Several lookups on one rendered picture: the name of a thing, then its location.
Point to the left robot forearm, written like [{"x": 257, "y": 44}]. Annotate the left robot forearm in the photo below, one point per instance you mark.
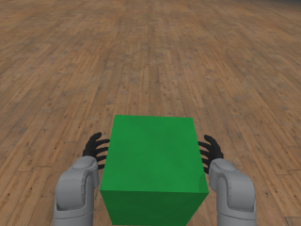
[{"x": 74, "y": 193}]

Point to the right robot forearm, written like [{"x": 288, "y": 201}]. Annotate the right robot forearm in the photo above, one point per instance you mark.
[{"x": 235, "y": 194}]

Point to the right robot hand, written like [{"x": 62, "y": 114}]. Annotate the right robot hand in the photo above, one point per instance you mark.
[{"x": 214, "y": 151}]

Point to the left robot hand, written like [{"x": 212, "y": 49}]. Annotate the left robot hand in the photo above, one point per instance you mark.
[{"x": 91, "y": 150}]

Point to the carton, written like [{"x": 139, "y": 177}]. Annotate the carton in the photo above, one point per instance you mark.
[{"x": 153, "y": 173}]

